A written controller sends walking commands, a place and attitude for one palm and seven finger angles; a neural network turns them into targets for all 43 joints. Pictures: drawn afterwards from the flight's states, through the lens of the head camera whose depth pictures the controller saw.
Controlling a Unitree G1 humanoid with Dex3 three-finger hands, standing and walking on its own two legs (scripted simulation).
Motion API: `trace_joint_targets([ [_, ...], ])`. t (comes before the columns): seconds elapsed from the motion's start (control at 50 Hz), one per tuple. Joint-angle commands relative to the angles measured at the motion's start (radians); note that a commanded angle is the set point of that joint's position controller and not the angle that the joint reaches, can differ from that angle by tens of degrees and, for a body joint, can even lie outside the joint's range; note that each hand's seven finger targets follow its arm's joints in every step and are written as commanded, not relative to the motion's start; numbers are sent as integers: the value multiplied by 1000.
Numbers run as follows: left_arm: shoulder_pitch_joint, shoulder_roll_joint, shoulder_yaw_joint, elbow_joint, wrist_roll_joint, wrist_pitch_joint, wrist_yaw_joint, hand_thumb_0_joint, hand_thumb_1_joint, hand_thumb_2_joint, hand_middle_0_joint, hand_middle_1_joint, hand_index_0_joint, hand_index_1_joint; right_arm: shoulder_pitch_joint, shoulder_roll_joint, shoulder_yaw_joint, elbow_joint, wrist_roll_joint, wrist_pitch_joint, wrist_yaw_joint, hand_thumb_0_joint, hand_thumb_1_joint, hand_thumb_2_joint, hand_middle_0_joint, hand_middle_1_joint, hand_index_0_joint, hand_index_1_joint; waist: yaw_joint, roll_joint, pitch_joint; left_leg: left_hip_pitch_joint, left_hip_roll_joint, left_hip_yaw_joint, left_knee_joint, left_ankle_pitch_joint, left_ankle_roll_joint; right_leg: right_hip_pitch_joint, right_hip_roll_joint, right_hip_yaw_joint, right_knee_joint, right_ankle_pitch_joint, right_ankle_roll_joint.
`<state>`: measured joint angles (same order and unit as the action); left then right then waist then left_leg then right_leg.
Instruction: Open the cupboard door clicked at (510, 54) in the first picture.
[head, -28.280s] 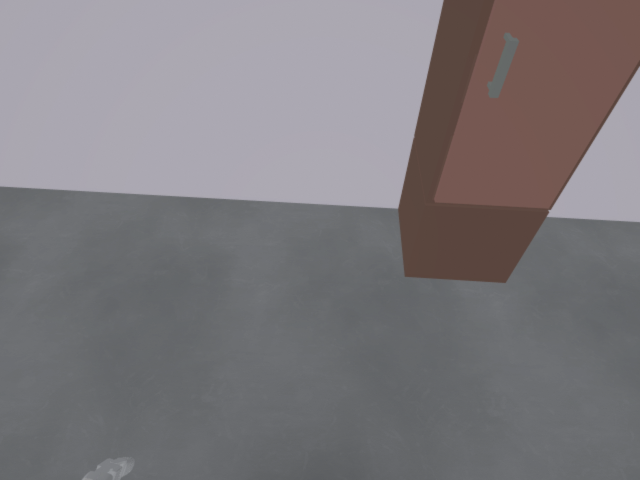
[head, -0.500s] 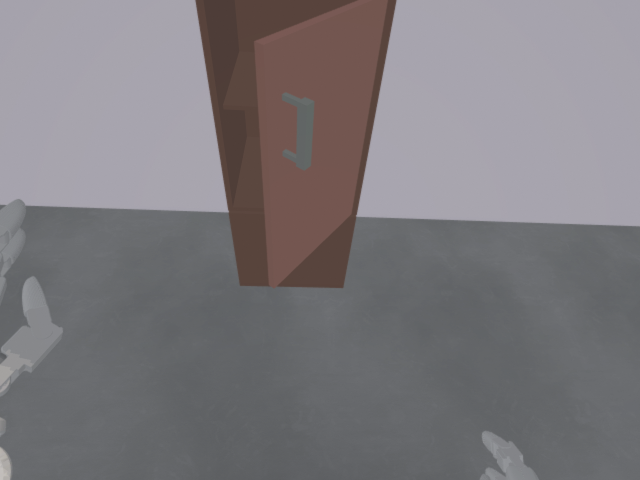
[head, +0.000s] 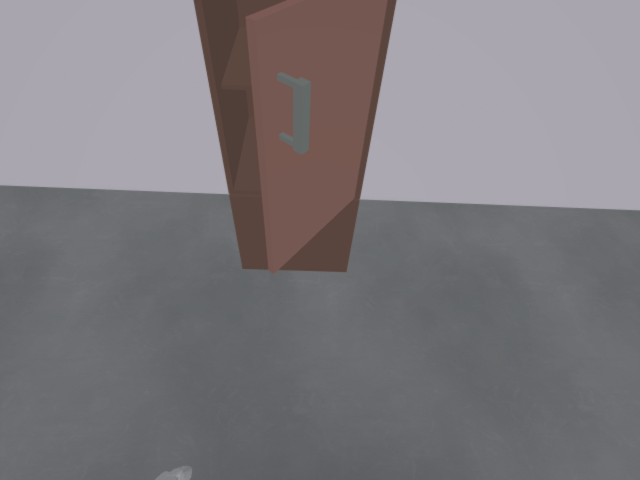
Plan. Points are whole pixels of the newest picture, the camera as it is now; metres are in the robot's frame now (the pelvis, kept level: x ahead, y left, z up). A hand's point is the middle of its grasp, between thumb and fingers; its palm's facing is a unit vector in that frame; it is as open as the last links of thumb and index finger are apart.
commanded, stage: let the arm hang, fingers relaxed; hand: left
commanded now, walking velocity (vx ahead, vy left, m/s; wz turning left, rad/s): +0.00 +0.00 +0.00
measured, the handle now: (292, 114) +0.63 +0.07 +0.11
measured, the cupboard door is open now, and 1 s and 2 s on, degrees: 52 52 52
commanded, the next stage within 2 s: look to check the result in 0.80 s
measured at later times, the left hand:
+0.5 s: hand out of the picture -0.01 +0.20 -0.15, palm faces +0.00 -0.97 -0.22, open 7.4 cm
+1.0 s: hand out of the picture +0.00 +0.19 -0.16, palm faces +0.01 -0.98 -0.19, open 7.4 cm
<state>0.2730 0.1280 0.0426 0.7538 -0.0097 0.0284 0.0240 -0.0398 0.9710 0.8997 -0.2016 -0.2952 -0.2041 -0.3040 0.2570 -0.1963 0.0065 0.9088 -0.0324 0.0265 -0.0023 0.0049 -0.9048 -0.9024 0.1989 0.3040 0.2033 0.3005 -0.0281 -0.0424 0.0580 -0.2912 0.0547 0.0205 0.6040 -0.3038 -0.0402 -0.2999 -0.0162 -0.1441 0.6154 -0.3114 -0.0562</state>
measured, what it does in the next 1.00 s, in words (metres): stands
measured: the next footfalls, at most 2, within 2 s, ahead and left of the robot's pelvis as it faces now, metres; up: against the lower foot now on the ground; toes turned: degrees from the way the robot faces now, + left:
none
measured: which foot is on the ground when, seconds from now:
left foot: down 0.00-1.00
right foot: down 0.00-1.00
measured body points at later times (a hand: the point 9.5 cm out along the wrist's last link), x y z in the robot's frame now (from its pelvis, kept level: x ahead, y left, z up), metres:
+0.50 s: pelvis -0.01 +0.02 +0.02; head +0.00 +0.00 +0.46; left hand +0.00 +0.25 -0.14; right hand -0.05 -0.18 -0.16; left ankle +0.01 +0.15 -0.73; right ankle +0.02 -0.08 -0.73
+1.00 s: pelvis +0.00 +0.02 +0.02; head +0.01 +0.01 +0.47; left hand +0.00 +0.24 -0.14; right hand -0.03 -0.18 -0.15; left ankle +0.01 +0.15 -0.73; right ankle +0.02 -0.08 -0.73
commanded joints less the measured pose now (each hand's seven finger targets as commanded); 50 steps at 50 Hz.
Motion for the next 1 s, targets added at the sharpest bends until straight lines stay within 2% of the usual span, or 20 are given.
trace_joint_targets([
  [0.0,55,173,32,53,29,-44,6,0,900,900,-200,-300,-200,-300,-9,-82,-32,-23,0,-24,-21,0,-900,-900,200,300,200,300,27,217,-171,56,47,-27,-117,232,48,185,-115,159,-183,311,-1],
  [0.08,2,173,12,143,22,-40,3,0,900,900,-200,-300,-200,-300,29,-63,-33,43,4,-10,-22,0,-900,-900,200,300,200,300,17,185,-91,37,46,-29,-178,100,48,141,-113,164,-264,140,-7],
  [0.1,-5,174,12,163,23,-39,3,0,900,900,-200,-300,-200,-300,41,-64,-35,52,5,-8,-22,0,-900,-900,200,300,200,300,16,122,-61,35,51,-33,-189,93,48,128,-108,157,-282,103,-5],
  [0.14,-9,168,5,208,21,-39,1,0,900,900,-200,-300,-200,-300,63,-63,-33,83,6,-7,-23,0,-900,-900,200,300,200,300,14,51,-12,46,47,-25,-205,87,50,95,-110,165,-318,56,-3],
  [0.22,-9,163,1,270,19,-36,4,0,900,900,-200,-300,-200,-300,99,-52,-28,132,5,-6,-22,0,-900,-900,200,300,200,300,13,15,41,60,45,-19,-234,61,55,52,-105,168,-352,-33,1],
  [0.3,10,154,-2,309,18,-36,8,0,900,900,-200,-300,-200,-300,118,-44,-27,165,6,-8,-22,0,-900,-900,200,300,200,300,16,15,39,70,44,-16,-249,40,60,43,-100,169,-356,-67,5],
  [0.48,42,120,-1,351,19,-38,12,0,900,900,-200,-300,-200,-300,135,-9,-22,201,6,-20,-28,0,-900,-900,200,300,200,300,22,37,22,52,49,-22,-283,62,65,77,-93,157,-305,30,10],
  [0.52,46,113,-1,356,19,-37,13,0,900,900,-200,-300,-200,-300,137,-2,-22,205,7,-20,-30,0,-900,-900,200,300,200,300,22,53,39,43,52,-26,-289,52,65,69,-90,152,-299,29,12],
  [0.54,50,106,-1,357,19,-37,13,0,900,900,-200,-300,-200,-300,138,1,-20,207,7,-23,-31,0,-900,-900,200,300,200,300,23,73,37,38,53,-28,-294,62,66,78,-90,152,-292,53,11],
  [0.6,66,98,0,365,20,-39,15,0,900,900,-200,-300,-200,-300,136,2,-23,205,9,-25,-33,0,-900,-900,200,300,200,300,28,82,27,48,54,-28,-290,74,65,83,-90,143,-283,74,13],
  [0.72,68,91,-1,373,21,-40,15,0,900,900,-200,-300,-200,-300,144,14,-25,209,7,-20,-33,0,-900,-900,200,300,200,300,20,66,49,40,47,-24,-286,49,63,64,-91,152,-296,43,15],
  [0.82,73,91,-1,372,21,-44,15,0,900,900,-200,-300,-200,-300,142,10,-25,207,9,-24,-33,0,-900,-900,200,300,200,300,18,62,17,71,50,-21,-275,94,64,74,-97,148,-291,81,15],
  [0.92,73,89,-2,372,21,-45,16,0,900,900,-200,-300,-200,-300,132,8,-26,208,9,-22,-32,0,-900,-900,200,300,200,300,18,54,35,72,48,-20,-273,96,62,62,-97,150,-298,75,17],
  [0.98,72,91,-2,371,20,-48,16,0,900,900,-200,-300,-200,-300,130,2,-25,210,9,-25,-33,0,-900,-900,200,300,200,300,17,56,22,80,51,-20,-276,123,61,81,-98,149,-293,112,17],
])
